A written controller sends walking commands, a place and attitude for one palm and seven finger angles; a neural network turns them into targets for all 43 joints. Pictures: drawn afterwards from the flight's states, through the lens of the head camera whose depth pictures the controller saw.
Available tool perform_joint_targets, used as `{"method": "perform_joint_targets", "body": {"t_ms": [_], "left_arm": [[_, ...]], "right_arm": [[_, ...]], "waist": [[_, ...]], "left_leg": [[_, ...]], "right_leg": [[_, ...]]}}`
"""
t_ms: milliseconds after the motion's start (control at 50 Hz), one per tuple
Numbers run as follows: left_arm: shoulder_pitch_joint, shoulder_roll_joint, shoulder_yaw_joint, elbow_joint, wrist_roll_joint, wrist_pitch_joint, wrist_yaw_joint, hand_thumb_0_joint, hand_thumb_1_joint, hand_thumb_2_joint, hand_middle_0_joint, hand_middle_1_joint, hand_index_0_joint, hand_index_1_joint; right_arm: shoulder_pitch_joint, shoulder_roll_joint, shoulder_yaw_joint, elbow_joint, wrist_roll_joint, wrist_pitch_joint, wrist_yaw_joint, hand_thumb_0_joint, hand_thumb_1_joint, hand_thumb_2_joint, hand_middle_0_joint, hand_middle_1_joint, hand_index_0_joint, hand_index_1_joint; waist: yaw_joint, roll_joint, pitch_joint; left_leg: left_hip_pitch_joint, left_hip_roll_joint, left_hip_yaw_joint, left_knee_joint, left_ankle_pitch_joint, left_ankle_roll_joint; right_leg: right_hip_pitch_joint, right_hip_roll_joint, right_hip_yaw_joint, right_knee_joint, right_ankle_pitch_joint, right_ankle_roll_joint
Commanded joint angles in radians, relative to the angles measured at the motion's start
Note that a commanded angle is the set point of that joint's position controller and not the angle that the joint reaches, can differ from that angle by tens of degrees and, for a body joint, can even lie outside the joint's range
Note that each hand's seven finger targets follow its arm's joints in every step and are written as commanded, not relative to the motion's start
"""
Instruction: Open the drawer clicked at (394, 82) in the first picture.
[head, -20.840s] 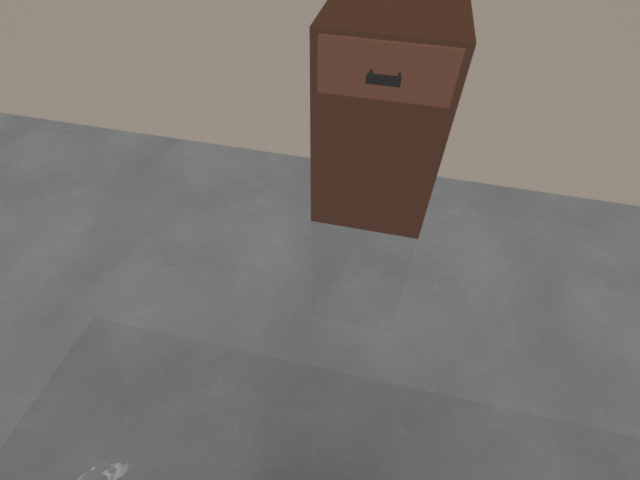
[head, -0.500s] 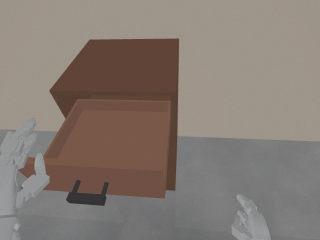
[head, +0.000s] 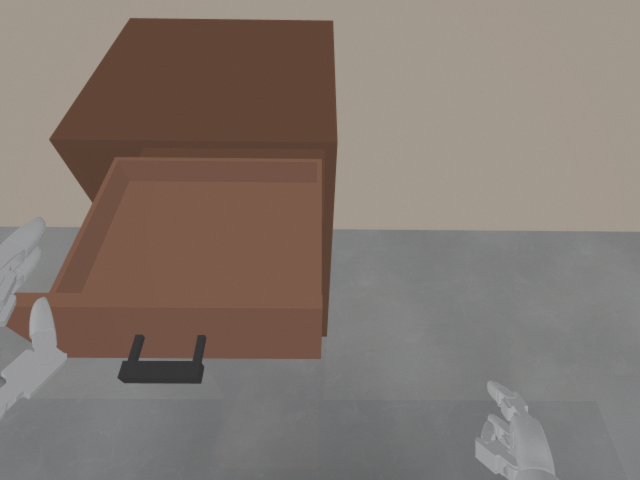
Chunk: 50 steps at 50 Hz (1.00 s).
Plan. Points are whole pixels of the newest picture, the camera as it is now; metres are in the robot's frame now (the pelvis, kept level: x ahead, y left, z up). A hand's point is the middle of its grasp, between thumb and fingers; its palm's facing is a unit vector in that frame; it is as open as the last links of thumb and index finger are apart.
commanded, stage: step back with the hand held close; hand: left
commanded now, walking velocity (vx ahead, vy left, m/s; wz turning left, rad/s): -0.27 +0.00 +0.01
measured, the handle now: (166, 357) +0.28 +0.23 -0.06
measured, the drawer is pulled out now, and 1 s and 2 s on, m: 0.30 0.30 0.30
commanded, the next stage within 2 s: stop stepping back and stand still in 0.84 s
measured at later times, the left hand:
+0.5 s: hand (2, 473) +0.12 +0.23 +0.16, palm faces +0.35 -0.80 -0.49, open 7.4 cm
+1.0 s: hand out of the picture -0.01 +0.20 +0.16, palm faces +0.34 -0.80 -0.49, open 7.4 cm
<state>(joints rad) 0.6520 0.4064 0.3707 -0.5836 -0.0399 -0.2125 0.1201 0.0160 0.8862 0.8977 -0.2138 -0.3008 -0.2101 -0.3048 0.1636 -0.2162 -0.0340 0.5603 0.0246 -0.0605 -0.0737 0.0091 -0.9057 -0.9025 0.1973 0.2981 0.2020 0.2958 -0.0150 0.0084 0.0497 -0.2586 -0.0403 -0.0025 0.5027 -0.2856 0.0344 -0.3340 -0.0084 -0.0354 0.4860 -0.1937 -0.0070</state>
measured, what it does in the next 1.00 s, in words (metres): walks backwards: right foot, then left foot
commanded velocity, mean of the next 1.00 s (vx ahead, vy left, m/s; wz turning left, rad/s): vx -0.30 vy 0.00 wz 0.00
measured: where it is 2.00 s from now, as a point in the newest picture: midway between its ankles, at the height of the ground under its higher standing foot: outside the picture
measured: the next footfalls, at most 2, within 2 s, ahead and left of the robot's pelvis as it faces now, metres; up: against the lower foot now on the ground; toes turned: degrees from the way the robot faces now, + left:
right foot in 0.60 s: -0.06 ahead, -0.13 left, +0.00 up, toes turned -2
left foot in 0.90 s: -0.16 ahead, +0.10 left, +0.00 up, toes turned +3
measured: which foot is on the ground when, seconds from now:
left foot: down 0.00-0.66, up 0.68-0.88, down 0.90-1.00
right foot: down 0.00-0.44, up 0.46-0.58, down 0.60-0.90, up 0.92-1.00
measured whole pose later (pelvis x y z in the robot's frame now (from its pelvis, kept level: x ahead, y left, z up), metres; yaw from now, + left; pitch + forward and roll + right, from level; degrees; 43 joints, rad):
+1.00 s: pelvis -0.21 -0.04 +0.00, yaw +2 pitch +3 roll +1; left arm 0.65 0.43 0.40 -0.65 -0.05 -0.22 0.15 0.02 0.89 0.90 -0.21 -0.30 -0.21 -0.30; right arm 0.18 -0.17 -0.03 0.61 0.00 -0.11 -0.07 0.01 -0.91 -0.90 0.20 0.30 0.20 0.30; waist -0.01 -0.06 0.05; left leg -0.32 0.02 0.02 0.53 -0.25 -0.02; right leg -0.50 0.01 -0.03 0.81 -0.39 0.01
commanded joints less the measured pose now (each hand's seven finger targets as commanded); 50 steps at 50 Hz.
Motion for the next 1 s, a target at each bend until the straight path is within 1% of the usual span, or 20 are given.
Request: {"method": "perform_joint_targets", "body": {"t_ms": [0, 100, 180, 220, 260, 280, 360, 400, 440, 480, 580, 620, 640, 680, 800, 840, 860, 880, 920, 980], "left_arm": [[0.043, 0.128, 0.146, -0.23, 0.0, -0.062, 0.041, 0.0, 0.9, 0.9, -0.2, -0.3, -0.2, -0.3], [0.021, 0.098, 0.127, -0.241, 0.019, -0.066, 0.072, 0.0, 0.9, 0.9, -0.2, -0.3, -0.2, -0.3], [0.007, 0.082, 0.101, -0.229, 0.01, -0.069, 0.078, 0.0, 0.9, 0.9, -0.2, -0.3, -0.2, -0.3], [-0.023, 0.097, 0.108, -0.226, -0.004, -0.061, 0.061, 0.0, 0.9, 0.9, -0.2, -0.3, -0.2, -0.3], [-0.026, 0.113, 0.117, -0.201, -0.011, -0.06, 0.053, 0.0, 0.9, 0.9, -0.2, -0.3, -0.2, -0.3], [-0.029, 0.112, 0.111, -0.21, -0.011, -0.061, 0.05, 0.0, 0.9, 0.9, -0.2, -0.3, -0.2, -0.3], [0.004, 0.133, 0.147, -0.232, 0.001, -0.058, 0.053, 0.0, 0.9, 0.9, -0.2, -0.3, -0.2, -0.3], [-0.005, 0.146, 0.147, -0.286, 0.009, -0.08, 0.053, 0.0, 0.9, 0.9, -0.2, -0.3, -0.2, -0.3], [0.033, 0.141, 0.157, -0.255, -0.001, -0.073, 0.048, 0.0, 0.9, 0.9, -0.2, -0.3, -0.2, -0.3], [-0.013, 0.119, 0.133, -0.288, -0.003, -0.074, 0.048, 0.0, 0.9, 0.9, -0.2, -0.3, -0.2, -0.3], [-0.033, 0.101, 0.107, -0.244, -0.004, -0.071, 0.031, 0.0, 0.9, 0.9, -0.2, -0.3, -0.2, -0.3], [-0.035, 0.111, 0.111, -0.238, -0.009, -0.069, 0.028, 0.0, 0.9, 0.9, -0.2, -0.3, -0.2, -0.3], [-0.008, 0.144, 0.132, -0.223, -0.012, -0.065, 0.03, 0.0, 0.9, 0.9, -0.2, -0.3, -0.2, -0.3], [0.036, 0.155, 0.156, -0.217, -0.02, -0.059, 0.041, 0.0, 0.9, 0.9, -0.2, -0.3, -0.2, -0.3], [0.048, 0.133, 0.142, -0.247, 0.002, -0.056, 0.053, 0.0, 0.9, 0.9, -0.2, -0.3, -0.2, -0.3], [0.031, 0.148, 0.124, -0.272, -0.002, -0.065, 0.054, 0.0, 0.9, 0.9, -0.2, -0.3, -0.2, -0.3], [0.004, 0.153, 0.126, -0.302, 0.004, -0.083, 0.051, 0.0, 0.9, 0.9, -0.2, -0.3, -0.2, -0.3], [-0.005, 0.16, 0.132, -0.331, 0.003, -0.09, 0.048, 0.0, 0.9, 0.9, -0.2, -0.3, -0.2, -0.3], [0.03, 0.145, 0.155, -0.31, -0.003, -0.084, 0.052, 0.0, 0.9, 0.9, -0.2, -0.3, -0.2, -0.3], [0.063, 0.102, 0.129, -0.308, -0.007, -0.067, 0.059, 0.0, 0.9, 0.9, -0.2, -0.3, -0.2, -0.3]], "right_arm": [[-0.086, -0.105, -0.029, -0.174, -0.016, -0.062, -0.004, 0.0, -0.9, -0.9, 0.2, 0.3, 0.2, 0.3], [-0.057, -0.104, -0.025, -0.157, -0.063, -0.098, -0.02, 0.0, -0.9, -0.9, 0.2, 0.3, 0.2, 0.3], [-0.029, -0.11, -0.016, -0.124, -0.063, -0.111, -0.024, 0.0, -0.9, -0.9, 0.2, 0.3, 0.2, 0.3], [-0.046, -0.115, -0.024, -0.139, -0.025, -0.106, -0.007, 0.0, -0.9, -0.9, 0.2, 0.3, 0.2, 0.3], [-0.027, -0.091, -0.027, -0.127, -0.016, -0.094, 0.003, 0.0, -0.9, -0.9, 0.2, 0.3, 0.2, 0.3], [-0.041, -0.085, -0.023, -0.132, -0.013, -0.088, 0.006, 0.0, -0.9, -0.9, 0.2, 0.3, 0.2, 0.3], [-0.068, -0.072, 0.003, -0.126, -0.021, -0.074, -0.008, 0.0, -0.9, -0.9, 0.2, 0.3, 0.2, 0.3], [-0.094, -0.101, -0.019, -0.14, -0.024, -0.092, -0.007, 0.0, -0.9, -0.9, 0.2, 0.3, 0.2, 0.3], [-0.099, -0.089, -0.025, -0.144, -0.027, -0.108, 0.0, 0.0, -0.9, -0.9, 0.2, 0.3, 0.2, 0.3], [-0.079, -0.087, -0.022, -0.125, -0.042, -0.12, 0.003, 0.0, -0.9, -0.9, 0.2, 0.3, 0.2, 0.3], [-0.08, -0.121, -0.021, -0.106, -0.024, -0.125, 0.02, 0.0, -0.9, -0.9, 0.2, 0.3, 0.2, 0.3], [-0.075, -0.112, -0.029, -0.123, -0.001, -0.115, 0.025, 0.0, -0.9, -0.9, 0.2, 0.3, 0.2, 0.3], [-0.07, -0.095, -0.038, -0.127, 0.008, -0.105, 0.028, 0.0, -0.9, -0.9, 0.2, 0.3, 0.2, 0.3], [-0.089, -0.061, -0.028, -0.128, -0.003, -0.076, 0.025, 0.0, -0.9, -0.9, 0.2, 0.3, 0.2, 0.3], [-0.084, -0.063, 0.01, -0.12, -0.026, -0.035, -0.012, 0.0, -0.9, -0.9, 0.2, 0.3, 0.2, 0.3], [-0.074, -0.085, -0.019, -0.104, -0.022, -0.043, -0.018, 0.0, -0.9, -0.9, 0.2, 0.3, 0.2, 0.3], [-0.079, -0.114, -0.033, -0.117, -0.023, -0.059, -0.012, 0.0, -0.9, -0.9, 0.2, 0.3, 0.2, 0.3], [-0.065, -0.118, -0.043, -0.125, -0.016, -0.084, 0.001, 0.0, -0.9, -0.9, 0.2, 0.3, 0.2, 0.3], [-0.063, -0.083, -0.043, -0.12, -0.034, -0.116, 0.009, 0.0, -0.9, -0.9, 0.2, 0.3, 0.2, 0.3], [-0.029, -0.087, -0.043, -0.086, -0.016, -0.135, 0.016, 0.0, -0.9, -0.9, 0.2, 0.3, 0.2, 0.3]], "waist": [[0.019, 0.084, -0.203], [0.011, 0.17, -0.14], [-0.002, 0.107, -0.146], [-0.003, -0.015, -0.215], [-0.013, -0.167, -0.212], [0.0, -0.185, -0.191], [-0.011, -0.051, -0.145], [0.022, 0.166, -0.177], [0.021, 0.237, -0.205], [0.016, 0.193, -0.154], [0.018, 0.125, -0.145], [0.011, -0.036, -0.221], [0.004, -0.191, -0.256], [0.016, -0.176, -0.241], [-0.002, -0.117, -0.204], [-0.008, -0.009, -0.181], [0.011, 0.137, -0.184], [0.015, 0.176, -0.209], [-0.002, 0.277, -0.188], [0.001, 0.168, -0.179]], "left_leg": [[-0.096, 0.175, -0.135, -0.106, 0.366, -0.005], [-0.227, 0.268, -0.188, -0.164, 0.349, 0.042], [-0.129, 0.234, -0.175, -0.028, 0.393, 0.035], [-0.085, 0.13, -0.094, 0.121, 0.23, -0.007], [-0.05, 0.018, -0.038, 0.343, -0.114, -0.036], [-0.076, 0.028, -0.058, 0.399, -0.177, -0.03], [-0.008, 0.086, -0.028, -0.092, 0.044, -0.015], [-0.046, 0.271, -0.177, -0.152, 0.354, 0.046], [-0.088, 0.319, -0.191, -0.166, 0.406, 0.071], [-0.112, 0.345, -0.178, -0.148, 0.494, 0.089], [-0.047, 0.294, -0.107, -0.033, 0.483, 0.038], [-0.064, 0.167, -0.008, 0.121, 0.287, -0.019], [-0.082, 0.068, 0.036, 0.28, 0.027, -0.05], [-0.201, 0.035, -0.057, 0.584, -0.211, -0.054], [-0.08, 0.039, 0.03, 0.026, -0.116, -0.038], [-0.005, 0.127, -0.013, -0.205, 0.103, -0.014], [-0.043, 0.27, -0.156, -0.216, 0.25, 0.04], [-0.007, 0.351, -0.169, -0.183, 0.441, 0.064], [-0.108, 0.394, -0.194, -0.199, 0.465, 0.116], [0.082, 0.319, -0.096, -0.088, 0.565, 0.091]], "right_leg": [[0.201, -0.064, 0.045, 0.09, 0.209, -0.012], [0.171, -0.014, 0.027, 0.24, -0.136, 0.002], [0.14, -0.047, 0.069, 0.07, -0.004, -0.018], [0.121, -0.158, 0.224, -0.031, 0.272, -0.08], [0.02, -0.329, 0.372, -0.176, 0.238, -0.166], [0.012, -0.346, 0.343, -0.187, 0.16, -0.178], [0.053, -0.193, 0.146, -0.028, 0.205, -0.066], [0.093, -0.056, 0.049, 0.131, 0.109, 0.018], [0.079, -0.038, 0.037, 0.25, -0.102, 0.016], [0.052, -0.021, 0.041, 0.307, -0.218, 0.015], [0.113, -0.039, 0.007, 0.029, 0.009, 0.015], [0.146, -0.147, 0.133, -0.056, 0.362, -0.031], [0.109, -0.289, 0.288, -0.13, 0.44, -0.099], [0.086, -0.384, 0.314, -0.172, 0.356, -0.177], [0.118, -0.213, 0.146, -0.133, 0.248, -0.078], [0.109, -0.142, 0.097, -0.018, 0.177, -0.016], [0.081, -0.067, 0.053, 0.085, 0.085, 0.023], [0.032, -0.027, 0.024, 0.21, -0.068, 0.03], [-0.036, 0.002, 0.045, 0.481, -0.291, 0.023], [-0.083, -0.003, 0.024, 0.358, -0.255, 0.033]]}}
